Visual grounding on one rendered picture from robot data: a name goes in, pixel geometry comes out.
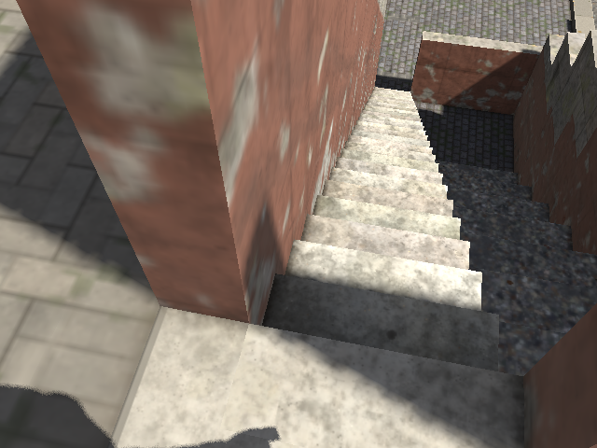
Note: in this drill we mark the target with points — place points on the stairs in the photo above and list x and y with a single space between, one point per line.
380 262

